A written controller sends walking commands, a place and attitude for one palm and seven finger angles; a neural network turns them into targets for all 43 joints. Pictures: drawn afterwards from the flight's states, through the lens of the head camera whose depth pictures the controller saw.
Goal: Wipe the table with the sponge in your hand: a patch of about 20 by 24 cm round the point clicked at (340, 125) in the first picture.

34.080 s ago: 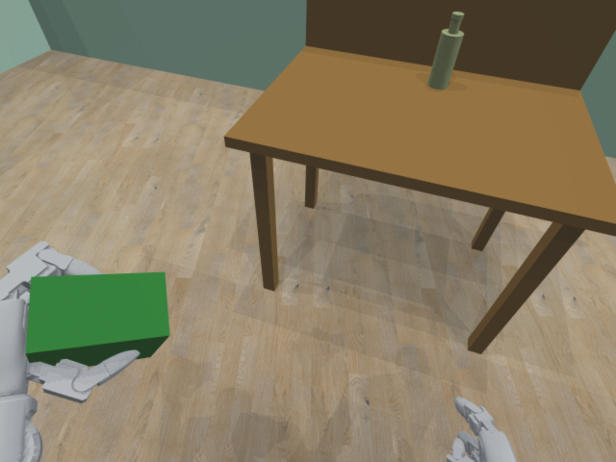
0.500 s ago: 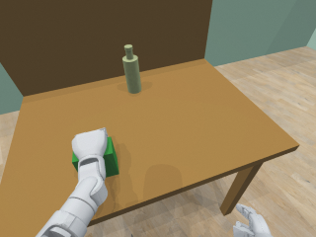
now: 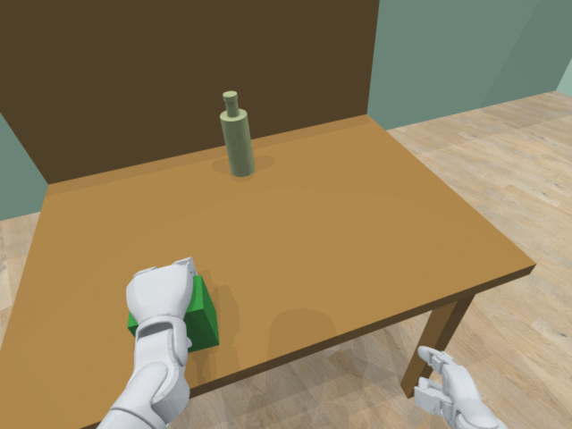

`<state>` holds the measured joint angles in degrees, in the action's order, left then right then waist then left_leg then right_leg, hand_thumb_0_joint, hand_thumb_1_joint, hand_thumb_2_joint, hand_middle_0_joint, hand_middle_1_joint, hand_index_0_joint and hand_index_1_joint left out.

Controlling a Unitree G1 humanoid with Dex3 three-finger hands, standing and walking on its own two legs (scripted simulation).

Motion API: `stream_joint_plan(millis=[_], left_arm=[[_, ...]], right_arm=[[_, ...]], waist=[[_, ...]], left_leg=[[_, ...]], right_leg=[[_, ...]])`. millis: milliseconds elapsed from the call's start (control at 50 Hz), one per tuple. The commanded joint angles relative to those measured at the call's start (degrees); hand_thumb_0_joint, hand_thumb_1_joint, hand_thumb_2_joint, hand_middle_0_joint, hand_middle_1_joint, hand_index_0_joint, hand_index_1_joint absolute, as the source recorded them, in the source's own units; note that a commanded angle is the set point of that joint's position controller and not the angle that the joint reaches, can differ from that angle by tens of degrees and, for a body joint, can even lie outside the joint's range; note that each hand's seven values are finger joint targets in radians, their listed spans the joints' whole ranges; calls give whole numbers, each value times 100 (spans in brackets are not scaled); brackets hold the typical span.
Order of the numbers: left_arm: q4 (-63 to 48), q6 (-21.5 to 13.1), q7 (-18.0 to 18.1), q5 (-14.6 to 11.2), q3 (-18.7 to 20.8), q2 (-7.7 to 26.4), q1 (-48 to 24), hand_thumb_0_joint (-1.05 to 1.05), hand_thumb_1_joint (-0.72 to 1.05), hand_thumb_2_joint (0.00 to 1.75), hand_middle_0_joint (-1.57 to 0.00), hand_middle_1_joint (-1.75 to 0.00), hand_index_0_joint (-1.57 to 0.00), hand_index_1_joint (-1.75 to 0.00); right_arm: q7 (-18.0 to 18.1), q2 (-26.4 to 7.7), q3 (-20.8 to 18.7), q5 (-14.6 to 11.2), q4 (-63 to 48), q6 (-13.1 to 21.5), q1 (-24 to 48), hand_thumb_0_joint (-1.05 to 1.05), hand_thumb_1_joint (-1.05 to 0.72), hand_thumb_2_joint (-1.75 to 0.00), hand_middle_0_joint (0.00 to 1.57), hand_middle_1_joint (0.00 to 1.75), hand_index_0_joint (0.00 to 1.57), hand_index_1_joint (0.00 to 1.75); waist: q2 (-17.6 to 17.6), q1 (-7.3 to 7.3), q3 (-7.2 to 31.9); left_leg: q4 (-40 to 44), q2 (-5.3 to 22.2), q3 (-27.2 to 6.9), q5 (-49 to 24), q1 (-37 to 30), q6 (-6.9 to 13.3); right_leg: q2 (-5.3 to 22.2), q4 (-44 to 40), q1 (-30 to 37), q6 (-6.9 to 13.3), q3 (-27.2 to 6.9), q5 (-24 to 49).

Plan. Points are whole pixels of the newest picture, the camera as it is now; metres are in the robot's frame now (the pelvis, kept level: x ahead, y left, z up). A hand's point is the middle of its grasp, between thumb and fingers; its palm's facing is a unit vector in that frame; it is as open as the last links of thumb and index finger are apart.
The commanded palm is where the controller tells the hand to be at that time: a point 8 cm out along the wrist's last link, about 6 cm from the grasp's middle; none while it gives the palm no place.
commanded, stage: slide across to the third lane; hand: left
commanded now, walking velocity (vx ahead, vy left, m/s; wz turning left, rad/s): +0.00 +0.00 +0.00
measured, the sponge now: (180, 324) +0.27 +0.22 -0.01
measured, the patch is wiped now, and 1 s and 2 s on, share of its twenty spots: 0.90 0.95 0.95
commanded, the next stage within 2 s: wipe forward along the third lane in 0.66 s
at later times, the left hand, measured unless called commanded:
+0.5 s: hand (210, 300) +0.30 +0.16 +0.03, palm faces -0.02 -0.07 -1.00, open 10.1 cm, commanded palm +0.26 +0.14 +0.08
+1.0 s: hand (225, 290) +0.32 +0.15 +0.03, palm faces -0.05 -0.05 -1.00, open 10.1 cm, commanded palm +0.29 +0.14 +0.06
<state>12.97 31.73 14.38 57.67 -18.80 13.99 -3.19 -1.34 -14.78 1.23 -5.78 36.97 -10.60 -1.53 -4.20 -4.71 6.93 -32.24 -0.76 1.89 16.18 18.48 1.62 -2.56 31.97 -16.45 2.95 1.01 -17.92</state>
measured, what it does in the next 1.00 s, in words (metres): stands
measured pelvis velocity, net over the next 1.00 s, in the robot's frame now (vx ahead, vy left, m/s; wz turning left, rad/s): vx -0.02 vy -0.02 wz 0.01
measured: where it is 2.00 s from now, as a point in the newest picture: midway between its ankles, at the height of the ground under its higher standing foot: outside the picture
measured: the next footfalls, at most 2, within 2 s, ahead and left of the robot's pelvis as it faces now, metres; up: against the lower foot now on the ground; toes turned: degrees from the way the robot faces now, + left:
none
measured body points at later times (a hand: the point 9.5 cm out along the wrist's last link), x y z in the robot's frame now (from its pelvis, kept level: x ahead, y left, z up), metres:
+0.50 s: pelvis -0.01 -0.01 +0.00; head -0.04 -0.05 +0.45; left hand +0.29 +0.16 +0.08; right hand +0.21 -0.21 -0.10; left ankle +0.01 +0.10 -0.73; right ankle -0.02 -0.09 -0.73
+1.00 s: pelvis -0.02 -0.02 +0.00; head -0.04 -0.06 +0.45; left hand +0.31 +0.15 +0.08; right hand +0.20 -0.24 -0.09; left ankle +0.01 +0.10 -0.73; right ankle -0.01 -0.09 -0.73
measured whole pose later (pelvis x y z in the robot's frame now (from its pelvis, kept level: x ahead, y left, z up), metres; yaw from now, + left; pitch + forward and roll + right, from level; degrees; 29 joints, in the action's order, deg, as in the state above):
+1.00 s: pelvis -0.02 -0.02 +0.00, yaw +1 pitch +3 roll +1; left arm 37.2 32.7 16.1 54.9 -23.6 6.7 -23.5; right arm -0.2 -14.4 0.0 -5.7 41.1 -9.9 -1.4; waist -3.5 -3.6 7.3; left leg -31.1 0.1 0.6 13.6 20.3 0.0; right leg -3.5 31.9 -18.5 4.7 2.3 -16.2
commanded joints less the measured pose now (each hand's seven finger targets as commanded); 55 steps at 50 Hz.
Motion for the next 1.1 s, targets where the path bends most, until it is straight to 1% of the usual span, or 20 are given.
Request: stream_joint_plan(millis=[0,20,100,160,200,280,300,360,400,420,500,580,600,740,800,860,900,940,1000,1080], left_arm=[[-227,48,-200,-195,284,427,-529,0,10,130,-120,-160,-120,-160],[-299,84,-213,-190,-35,97,-743,0,10,130,-120,-160,-120,-160],[-289,54,-236,-162,5,212,-1437,0,10,130,-120,-160,-120,-160],[-292,-86,-276,-190,-357,-157,-1613,0,10,130,-120,-160,-120,-160],[-330,-199,-274,-200,-232,5,-1831,0,10,130,-120,-160,-120,-160],[-115,-321,-210,-184,-508,-330,-2046,0,10,130,-120,-160,-120,-160],[-43,-312,-155,-191,-275,-100,-2056,0,10,130,-120,-160,-120,-160],[211,-240,-47,-181,-537,-460,-2224,0,10,130,-120,-160,-120,-160],[319,-156,57,-174,-220,-138,-2494,0,10,130,-120,-160,-120,-160],[359,-105,89,-184,-478,-467,-2558,0,10,130,-120,-160,-120,-160],[665,77,183,-202,-279,-327,-2683,0,10,130,-120,-160,-120,-160],[903,167,176,-221,-592,-656,-2926,0,10,130,-120,-160,-120,-160],[903,162,179,-259,-378,-462,-2919,0,10,130,-120,-160,-120,-160],[991,116,130,-329,-643,-721,-2947,0,10,130,-120,-160,-120,-160],[1300,114,157,-302,-242,-331,-3257,0,10,130,-120,-160,-120,-160],[1601,77,181,-225,-441,-535,-3452,0,10,130,-120,-160,-120,-160],[1810,55,227,-205,-109,-270,-3575,0,10,130,-120,-160,-120,-160],[1994,22,259,-213,-300,-503,-3656,0,10,130,-120,-160,-120,-160],[2409,35,306,-207,66,-179,-3830,0,10,130,-120,-160,-120,-160],[2763,32,372,-184,98,-173,-3967,0,10,130,-120,-160,-120,-160]], right_arm=[[76,-608,-232,-3,-923,293,1223,0,-90,-90,20,30,20,30],[89,-560,-219,-8,-962,291,1257,0,-90,-90,20,30,20,30],[149,-584,-253,4,-900,343,1262,0,-90,-90,20,30,20,30],[135,-529,-257,0,-905,407,1230,0,-90,-90,20,30,20,30],[137,-549,-281,16,-879,441,1204,0,-90,-90,20,30,20,30],[102,-496,-287,5,-834,508,1172,0,-90,-90,20,30,20,30],[98,-528,-303,13,-800,502,1171,0,-90,-90,20,30,20,30],[46,-469,-294,-2,-761,505,1215,0,-90,-90,20,30,20,30],[51,-517,-305,10,-684,476,1246,0,-90,-90,20,30,20,30],[36,-457,-297,-2,-720,485,1270,0,-90,-90,20,30,20,30],[1,-478,-301,14,-646,431,1335,0,-90,-90,20,30,20,30],[-10,-433,-288,-3,-630,388,1350,0,-90,-90,20,30,20,30],[-9,-459,-303,6,-621,388,1332,0,-90,-90,20,30,20,30],[-21,-437,-302,-12,-652,344,1307,0,-90,-90,20,30,20,30],[53,-488,-302,-8,-553,313,1261,0,-90,-90,20,30,20,30],[101,-459,-292,-16,-538,323,1173,0,-90,-90,20,30,20,30],[142,-489,-307,3,-469,319,1135,0,-90,-90,20,30,20,30],[150,-461,-315,-4,-472,324,1036,0,-90,-90,20,30,20,30],[211,-506,-296,22,-403,296,986,0,-90,-90,20,30,20,30],[256,-499,-288,41,-389,291,798,0,-90,-90,20,30,20,30]], waist=[[914,38,308],[793,75,326],[746,98,469],[808,165,616],[770,148,672],[868,164,648],[848,117,642],[901,121,606],[957,86,722],[906,109,757],[887,33,820],[940,141,797],[996,96,883],[1054,189,830],[1062,186,709],[948,265,647],[953,214,723],[1047,290,789],[1074,272,737],[1029,341,807]], left_leg=[[299,-104,-411,-1012,-334,59],[324,-106,-364,-923,-373,75],[347,-107,-415,-773,-486,99],[313,-99,-425,-878,-598,123],[345,-81,-468,-811,-615,115],[338,-59,-459,-807,-629,113],[382,-50,-475,-756,-599,94],[368,-39,-414,-800,-595,83],[394,-45,-408,-774,-564,60],[376,-53,-340,-796,-571,72],[379,-81,-314,-836,-507,55],[338,-89,-239,-875,-508,71],[347,-98,-254,-863,-480,70],[285,-111,-196,-952,-462,90],[334,-117,-199,-747,-357,71],[322,-127,-167,-649,-303,64],[335,-124,-194,-616,-266,50],[297,-124,-144,-595,-224,58],[310,-121,-161,-468,-53,40],[240,-126,-93,-444,133,40]], right_leg=[[9,-566,54,147,-602,1558],[28,-567,16,124,-512,1369],[18,-648,-66,150,-561,1074],[26,-582,-54,140,-460,1181],[8,-604,-71,152,-500,1074],[18,-580,-146,141,-391,1029],[-1,-604,-130,159,-442,945],[16,-585,-155,143,-339,996],[4,-613,-81,151,-423,971],[32,-589,-55,126,-333,1007],[31,-637,45,145,-417,1150],[77,-653,42,108,-394,1292],[63,-680,129,117,-472,1303],[118,-696,165,77,-500,1609],[101,-798,57,90,-614,1333],[128,-767,-79,73,-514,1156],[96,-788,-111,96,-554,1085],[130,-756,-94,59,-496,1116],[121,-806,-187,58,-601,949],[174,-728,-139,11,-591,1079]])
